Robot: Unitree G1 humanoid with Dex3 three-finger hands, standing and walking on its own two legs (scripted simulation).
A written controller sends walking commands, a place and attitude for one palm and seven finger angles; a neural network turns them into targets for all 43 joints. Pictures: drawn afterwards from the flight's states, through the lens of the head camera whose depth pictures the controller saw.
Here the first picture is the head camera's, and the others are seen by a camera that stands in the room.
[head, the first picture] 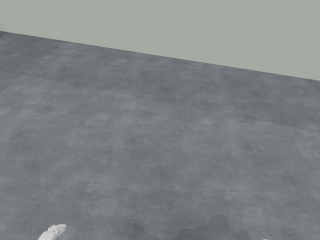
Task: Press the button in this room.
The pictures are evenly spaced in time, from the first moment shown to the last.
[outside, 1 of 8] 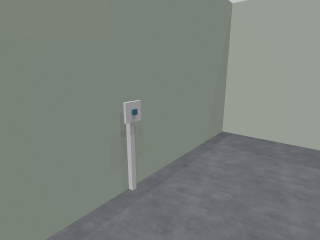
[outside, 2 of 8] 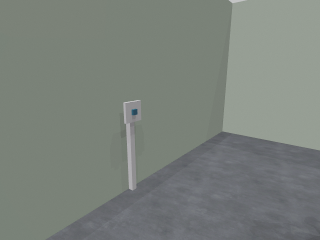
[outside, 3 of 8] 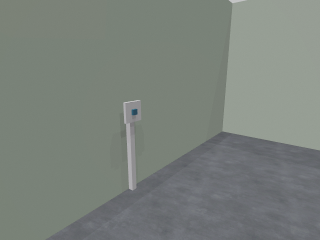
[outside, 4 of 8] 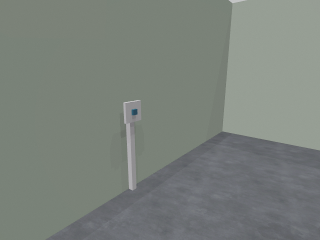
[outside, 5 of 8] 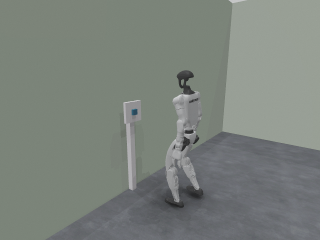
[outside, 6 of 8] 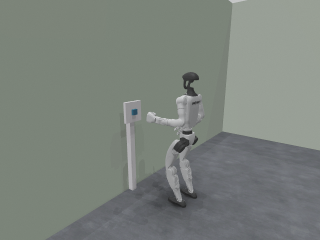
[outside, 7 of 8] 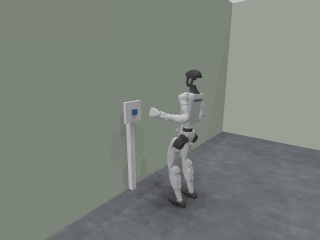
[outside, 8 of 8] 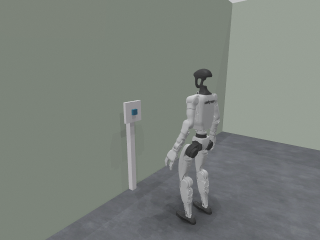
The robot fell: no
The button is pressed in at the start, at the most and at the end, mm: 0 12 0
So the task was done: yes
